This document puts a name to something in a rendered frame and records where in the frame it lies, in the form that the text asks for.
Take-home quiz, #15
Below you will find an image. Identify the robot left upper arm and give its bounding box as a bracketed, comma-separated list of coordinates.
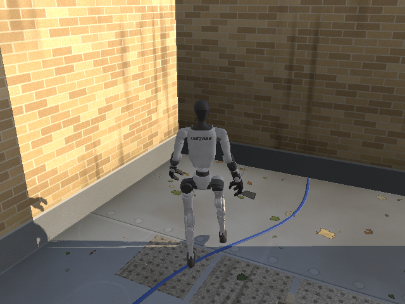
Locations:
[172, 127, 189, 162]

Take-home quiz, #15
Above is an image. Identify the robot left hand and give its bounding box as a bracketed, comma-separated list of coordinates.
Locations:
[169, 169, 184, 180]

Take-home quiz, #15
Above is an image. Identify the left robot forearm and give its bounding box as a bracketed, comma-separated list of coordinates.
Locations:
[170, 152, 179, 172]

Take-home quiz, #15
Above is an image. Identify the right robot shin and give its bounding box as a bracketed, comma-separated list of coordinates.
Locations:
[216, 198, 225, 235]

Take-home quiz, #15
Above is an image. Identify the humanoid robot torso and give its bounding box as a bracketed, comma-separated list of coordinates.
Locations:
[187, 125, 217, 190]

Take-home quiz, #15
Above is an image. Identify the robot right hand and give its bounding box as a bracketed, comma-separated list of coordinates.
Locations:
[229, 180, 243, 196]

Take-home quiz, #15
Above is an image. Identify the right robot forearm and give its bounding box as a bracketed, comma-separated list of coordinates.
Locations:
[227, 154, 241, 182]

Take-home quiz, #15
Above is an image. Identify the robot right upper arm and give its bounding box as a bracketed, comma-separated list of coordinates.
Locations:
[215, 127, 233, 163]

